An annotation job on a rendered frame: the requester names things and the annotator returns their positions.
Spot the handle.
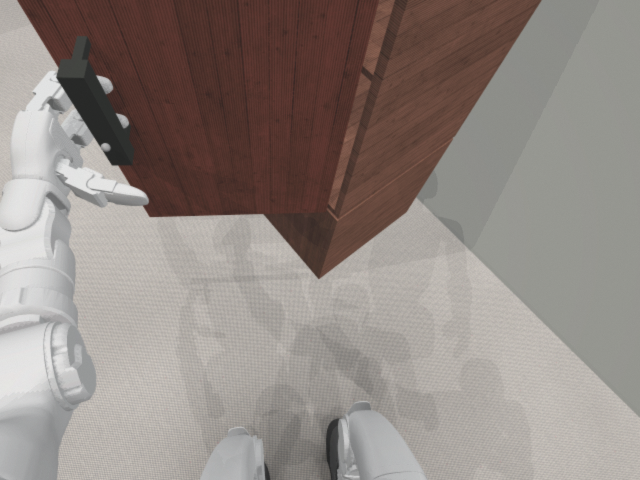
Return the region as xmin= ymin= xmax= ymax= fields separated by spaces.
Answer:
xmin=56 ymin=36 xmax=134 ymax=165

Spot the cupboard door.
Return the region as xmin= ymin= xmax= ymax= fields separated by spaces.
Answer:
xmin=17 ymin=0 xmax=379 ymax=217

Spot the robot left shin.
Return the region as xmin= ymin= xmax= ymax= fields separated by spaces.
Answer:
xmin=227 ymin=427 xmax=250 ymax=437

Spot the robot left forearm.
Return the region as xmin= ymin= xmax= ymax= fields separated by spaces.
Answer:
xmin=0 ymin=178 xmax=78 ymax=335

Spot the right robot thigh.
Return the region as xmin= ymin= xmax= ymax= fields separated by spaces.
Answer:
xmin=338 ymin=410 xmax=428 ymax=480

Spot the robot left hand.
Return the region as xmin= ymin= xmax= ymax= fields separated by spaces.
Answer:
xmin=10 ymin=71 xmax=149 ymax=208

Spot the robot left upper arm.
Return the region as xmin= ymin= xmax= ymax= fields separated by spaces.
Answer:
xmin=0 ymin=321 xmax=96 ymax=480

